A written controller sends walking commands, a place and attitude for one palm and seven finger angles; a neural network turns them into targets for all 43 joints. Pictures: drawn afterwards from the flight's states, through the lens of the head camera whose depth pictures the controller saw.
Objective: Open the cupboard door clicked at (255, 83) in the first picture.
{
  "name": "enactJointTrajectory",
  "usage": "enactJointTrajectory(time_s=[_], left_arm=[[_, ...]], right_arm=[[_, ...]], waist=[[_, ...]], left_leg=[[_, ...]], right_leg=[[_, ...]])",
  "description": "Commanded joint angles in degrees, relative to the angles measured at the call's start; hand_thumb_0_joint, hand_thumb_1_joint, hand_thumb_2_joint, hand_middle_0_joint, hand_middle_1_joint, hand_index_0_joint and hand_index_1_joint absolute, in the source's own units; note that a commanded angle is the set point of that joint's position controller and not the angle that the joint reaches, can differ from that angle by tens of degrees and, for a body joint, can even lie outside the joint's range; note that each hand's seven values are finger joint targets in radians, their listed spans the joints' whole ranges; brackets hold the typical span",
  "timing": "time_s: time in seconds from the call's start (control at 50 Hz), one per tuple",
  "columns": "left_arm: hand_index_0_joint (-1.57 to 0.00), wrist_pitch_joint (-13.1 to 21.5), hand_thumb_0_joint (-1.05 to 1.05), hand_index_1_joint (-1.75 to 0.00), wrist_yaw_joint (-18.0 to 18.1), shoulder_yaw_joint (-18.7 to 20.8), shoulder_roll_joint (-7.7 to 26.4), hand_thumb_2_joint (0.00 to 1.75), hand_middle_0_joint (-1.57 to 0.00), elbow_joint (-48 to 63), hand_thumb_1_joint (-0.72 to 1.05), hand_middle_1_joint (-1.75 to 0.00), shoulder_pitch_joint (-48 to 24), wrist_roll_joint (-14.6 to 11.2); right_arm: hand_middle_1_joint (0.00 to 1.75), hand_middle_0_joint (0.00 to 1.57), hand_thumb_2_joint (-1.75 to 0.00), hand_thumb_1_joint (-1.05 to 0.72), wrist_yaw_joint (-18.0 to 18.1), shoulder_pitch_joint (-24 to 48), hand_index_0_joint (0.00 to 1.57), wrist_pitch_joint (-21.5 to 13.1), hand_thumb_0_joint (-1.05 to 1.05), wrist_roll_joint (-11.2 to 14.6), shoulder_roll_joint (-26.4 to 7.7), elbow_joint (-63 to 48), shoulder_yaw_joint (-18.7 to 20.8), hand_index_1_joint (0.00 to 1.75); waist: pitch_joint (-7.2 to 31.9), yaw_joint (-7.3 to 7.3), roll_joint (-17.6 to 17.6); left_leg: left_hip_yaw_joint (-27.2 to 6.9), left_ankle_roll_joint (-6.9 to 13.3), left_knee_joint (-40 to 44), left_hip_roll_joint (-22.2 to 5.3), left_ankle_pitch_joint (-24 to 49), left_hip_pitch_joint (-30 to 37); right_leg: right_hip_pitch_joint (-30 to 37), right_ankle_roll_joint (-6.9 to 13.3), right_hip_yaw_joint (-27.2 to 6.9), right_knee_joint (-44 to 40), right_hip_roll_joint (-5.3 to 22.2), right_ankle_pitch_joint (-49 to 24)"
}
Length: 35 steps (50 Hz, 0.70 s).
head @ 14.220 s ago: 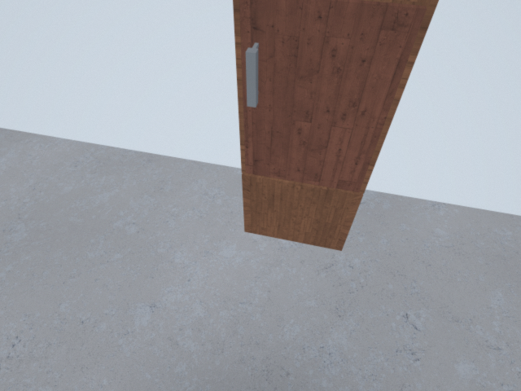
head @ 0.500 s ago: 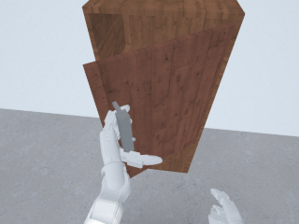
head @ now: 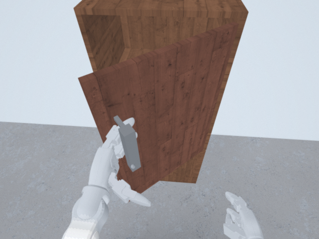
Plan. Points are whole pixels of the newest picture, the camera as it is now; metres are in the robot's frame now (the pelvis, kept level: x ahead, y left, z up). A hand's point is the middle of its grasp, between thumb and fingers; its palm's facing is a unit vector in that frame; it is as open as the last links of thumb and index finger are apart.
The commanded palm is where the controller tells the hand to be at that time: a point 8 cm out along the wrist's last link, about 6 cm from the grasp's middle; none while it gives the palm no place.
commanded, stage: slide the hand sideways off the handle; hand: left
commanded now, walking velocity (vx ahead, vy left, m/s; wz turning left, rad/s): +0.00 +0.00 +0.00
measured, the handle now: (126, 143) +0.32 +0.11 +0.09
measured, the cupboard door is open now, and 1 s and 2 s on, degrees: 41 40 40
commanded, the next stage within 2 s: draw the hand back to the body in 0.66 s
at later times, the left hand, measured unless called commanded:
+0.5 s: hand (102, 189) +0.20 +0.14 +0.08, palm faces +0.00 -1.00 -0.08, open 16.2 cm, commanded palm +0.17 +0.21 +0.09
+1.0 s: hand (76, 192) +0.19 +0.18 +0.11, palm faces +0.00 -1.00 -0.07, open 16.3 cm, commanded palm +0.16 +0.24 +0.11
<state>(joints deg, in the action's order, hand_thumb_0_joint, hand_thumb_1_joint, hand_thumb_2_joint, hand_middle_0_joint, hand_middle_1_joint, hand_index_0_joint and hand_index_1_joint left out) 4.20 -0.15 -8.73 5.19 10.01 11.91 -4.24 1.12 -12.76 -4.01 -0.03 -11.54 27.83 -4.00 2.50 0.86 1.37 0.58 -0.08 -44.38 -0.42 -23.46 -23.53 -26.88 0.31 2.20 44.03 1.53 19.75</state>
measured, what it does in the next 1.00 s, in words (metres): stands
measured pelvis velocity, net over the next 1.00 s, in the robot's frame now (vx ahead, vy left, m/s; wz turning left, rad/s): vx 0.00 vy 0.01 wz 0.02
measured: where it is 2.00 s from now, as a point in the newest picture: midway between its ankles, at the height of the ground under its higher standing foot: outside the picture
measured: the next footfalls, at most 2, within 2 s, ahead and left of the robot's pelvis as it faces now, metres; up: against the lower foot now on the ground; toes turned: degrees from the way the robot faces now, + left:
none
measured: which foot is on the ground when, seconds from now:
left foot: down 0.00-1.00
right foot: down 0.00-1.00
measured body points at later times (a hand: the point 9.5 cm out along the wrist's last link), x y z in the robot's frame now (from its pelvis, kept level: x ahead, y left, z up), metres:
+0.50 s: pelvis +0.02 -0.02 -0.01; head +0.04 -0.04 +0.44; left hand +0.20 +0.19 +0.09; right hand +0.20 -0.25 -0.08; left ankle +0.00 +0.12 -0.71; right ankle +0.03 -0.12 -0.71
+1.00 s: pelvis +0.00 +0.01 -0.01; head +0.01 +0.01 +0.44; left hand +0.18 +0.23 +0.11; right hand +0.20 -0.19 -0.06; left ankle +0.00 +0.12 -0.71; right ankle +0.03 -0.12 -0.71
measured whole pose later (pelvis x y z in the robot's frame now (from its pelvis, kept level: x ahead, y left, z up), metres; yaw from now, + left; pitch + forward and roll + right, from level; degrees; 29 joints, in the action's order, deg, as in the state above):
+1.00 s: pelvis +0.00 +0.01 -0.01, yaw +1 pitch +3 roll -2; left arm 8.4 -11.6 6.5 13.3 22.7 30.6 -14.3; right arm 3.3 -14.8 -12.9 2.0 -12.2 27.8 -3.2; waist 4.2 1.8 2.8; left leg -1.1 0.6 -51.1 -0.7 -27.1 -27.3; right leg -28.7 -0.5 3.7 47.4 1.3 21.9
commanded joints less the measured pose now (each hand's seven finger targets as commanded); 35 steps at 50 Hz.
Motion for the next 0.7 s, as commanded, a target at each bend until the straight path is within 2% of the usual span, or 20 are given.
enactJointTrajectory(time_s=[0.0,0.04,0.08,0.12,0.16,0.18,0.22,0.24,0.3,0.34,0.38,0.46,0.5,0.54,0.56,0.6,0.68], left_arm=[[-0.15,2.36,0.0,-0.3,0.14,8.47,4.91,0.3,-0.15,12.29,-0.5,-0.3,2.15,-1.47],[-0.15,2.56,0.0,-0.3,-0.65,9.5,5.2,0.3,-0.15,13.65,-0.5,-0.3,4.71,-2.34],[-0.15,3.41,0.0,-0.3,-1.34,9.89,5.4,0.3,-0.15,15.58,-0.5,-0.3,6.9,-3.0],[-0.15,4.81,0.0,-0.3,-1.99,10.43,5.99,0.3,-0.15,18.13,-0.5,-0.3,8.14,-3.67],[-0.15,6.59,0.0,-0.3,-2.67,11.18,7.04,0.3,-0.15,18.85,-0.5,-0.3,8.34,-4.26],[-0.15,7.64,0.0,-0.3,-3.0,12.27,8.24,0.3,-0.15,19.07,-0.5,-0.3,7.89,-4.68],[-0.15,9.75,0.0,-0.3,-4.29,14.09,9.67,0.3,-0.15,19.22,-0.5,-0.3,8.92,-5.42],[-0.15,10.87,0.0,-0.3,-5.37,13.07,8.7,0.3,-0.15,20.34,-0.5,-0.3,9.44,-5.9],[-0.15,12.77,0.0,-0.3,-7.66,14.63,10.26,0.3,-0.15,20.9,-0.5,-0.3,13.14,-7.45],[-0.15,13.07,0.0,-0.3,-9.14,15.62,10.42,0.3,-0.15,20.04,-0.5,-0.3,16.28,-8.54],[-0.15,12.81,0.0,-0.3,-10.27,17.12,11.67,0.3,-0.15,18.7,-0.5,-0.3,16.14,-9.26],[-0.15,12.26,0.0,-0.3,-12.5,21.86,14.52,0.3,-0.15,16.93,-0.5,-0.3,17.75,-11.09],[-0.15,12.35,0.0,-0.3,-13.82,22.72,14.52,0.3,-0.15,16.51,-0.5,-0.3,17.61,-12.26],[-0.15,12.58,0.0,-0.3,-15.24,21.91,14.18,0.3,-0.15,17.73,-0.5,-0.3,15.96,-13.38],[-0.15,12.81,0.0,-0.3,-15.69,22.68,14.92,0.3,-0.15,17.74,-0.5,-0.3,15.77,-13.8],[-0.15,13.18,0.0,-0.3,-16.7,22.46,14.51,0.3,-0.15,17.87,-0.5,-0.3,17.54,-14.4],[-0.15,12.86,0.0,-0.3,-17.37,18.75,12.42,0.3,-0.15,18.26,-0.5,-0.3,15.53,-14.12]], right_arm=[[0.3,0.2,-0.9,-0.9,0.78,5.69,0.2,-2.63,0.0,0.14,-5.6,-10.04,2.85,0.3],[0.3,0.2,-0.9,-0.9,0.9,5.49,0.2,-2.44,0.0,0.17,-5.7,-10.41,3.03,0.3],[0.3,0.2,-0.9,-0.9,0.93,5.32,0.2,-2.68,0.0,0.33,-5.7,-10.75,3.25,0.3],[0.3,0.2,-0.9,-0.9,1.17,4.61,0.2,-3.33,0.0,0.27,-5.83,-11.08,3.44,0.3],[0.3,0.2,-0.9,-0.9,1.41,3.73,0.2,-4.22,0.0,0.28,-6.03,-10.54,3.59,0.3],[0.3,0.2,-0.9,-0.9,1.54,3.31,0.2,-4.7,0.0,0.27,-6.27,-10.27,3.73,0.3],[0.3,0.2,-0.9,-0.9,1.91,2.66,0.2,-5.64,0.0,0.36,-6.52,-9.83,4.05,0.3],[0.3,0.2,-0.9,-0.9,1.93,2.73,0.2,-6.31,0.0,0.39,-6.53,-9.86,4.13,0.3],[0.3,0.2,-0.9,-0.9,1.93,1.84,0.2,-7.71,0.0,0.7,-6.79,-9.64,4.42,0.3],[0.3,0.2,-0.9,-0.9,2.06,1.72,0.2,-8.22,0.0,0.94,-6.9,-9.73,4.62,0.3],[0.3,0.2,-0.9,-0.9,2.3,1.96,0.2,-8.41,0.0,0.99,-7.22,-9.37,4.74,0.3],[0.3,0.2,-0.9,-0.9,3.01,2.63,0.2,-8.69,0.0,1.16,-7.34,-8.83,5.03,0.3],[0.3,0.2,-0.9,-0.9,3.28,2.83,0.2,-8.97,0.0,1.53,-7.34,-8.74,5.05,0.3],[0.3,0.2,-0.9,-0.9,3.47,2.95,0.2,-9.72,0.0,1.73,-7.52,-8.96,4.84,0.3],[0.3,0.2,-0.9,-0.9,3.6,3.15,0.2,-10.06,0.0,1.71,-7.68,-8.65,4.88,0.3],[0.3,0.2,-0.9,-0.9,3.64,3.01,0.2,-10.91,0.0,1.87,-7.58,-8.68,4.91,0.3],[0.3,0.2,-0.9,-0.9,3.5,3.07,0.2,-12.14,0.0,1.97,-8.09,-8.53,4.77,0.3]], waist=[[7.88,2.26,-3.24],[8.46,2.18,-4.49],[8.01,1.81,-4.05],[8.85,1.45,-3.11],[7.61,0.63,-2.78],[7.63,0.12,-3.77],[8.33,0.05,-4.42],[9.22,0.07,-2.35],[11.13,0.33,-0.89],[10.9,0.67,-2.98],[9.66,0.17,-5.26],[8.95,0.88,-5.23],[8.73,0.82,-4.33],[8.03,0.44,-2.08],[8.62,0.5,-2.84],[9.28,0.81,-1.96],[8.19,-0.15,-1.42]], left_leg=[[-0.35,0.52,8.04,0.96,8.03,-2.1],[0.07,0.63,7.36,1.18,9.26,-2.42],[0.24,0.73,6.82,1.09,10.11,-2.41],[0.37,0.85,5.81,1.26,10.64,-2.42],[0.1,0.93,4.81,1.36,10.37,-3.32],[-0.14,0.96,4.2,1.34,9.75,-3.83],[-0.31,0.97,3.01,1.49,9.6,-4.65],[-0.28,0.95,2.5,1.65,10.22,-4.29],[-0.42,0.77,1.28,1.75,11.53,-4.67],[-0.5,0.73,0.8,1.83,11.65,-5.81],[-0.76,0.78,-0.08,1.84,10.45,-7.62],[-0.91,0.7,-1.38,1.83,9.32,-9.21],[-0.83,0.66,-1.33,1.84,8.88,-8.89],[-0.98,0.69,-1.24,1.84,8.4,-8.43],[-1.24,0.74,-1.28,1.7,8.82,-8.38],[-1.59,0.76,-1.04,1.65,9.88,-7.64],[-1.98,0.92,-0.61,1.49,9.41,-7.04]], right_leg=[[8.83,1.37,0.39,-7.03,-1.04,-7.68],[10.02,1.16,-0.11,-7.01,-1.04,-9.96],[9.91,0.98,-0.36,-6.91,-1.12,-11.6],[9.49,0.76,-0.56,-6.36,-1.22,-12.64],[8.61,0.66,-1.14,-6.46,-1.29,-12.25],[7.97,0.42,-1.59,-6.43,-1.26,-11.6],[7.85,0.36,-2.35,-6.11,-1.17,-11.24],[7.89,0.39,-2.63,-5.69,-1.01,-12.31],[8.44,0.37,-2.87,-4.6,-0.77,-14.8],[8.85,0.12,-3.08,-4.41,-0.65,-15.58],[8.42,-0.4,-4.22,-5.05,-0.19,-14.42],[8.56,-0.68,-6.15,-5.87,0.53,-12.2],[7.68,-0.63,-5.69,-5.94,0.4,-10.55],[6.38,-0.47,-5.16,-6.15,0.18,-8.59],[6.93,-0.21,-4.96,-6.01,0.05,-8.21],[6.85,-0.09,-3.99,-5.19,-0.25,-9.98],[4.39,0.26,-1.73,-4.23,-1.16,-8.15]])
